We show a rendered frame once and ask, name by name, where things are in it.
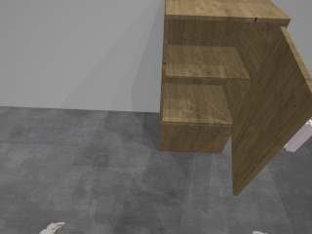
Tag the left robot hand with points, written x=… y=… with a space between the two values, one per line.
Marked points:
x=53 y=228

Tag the handle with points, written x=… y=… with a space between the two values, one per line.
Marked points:
x=300 y=137

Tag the cupboard door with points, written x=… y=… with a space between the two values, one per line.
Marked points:
x=276 y=106

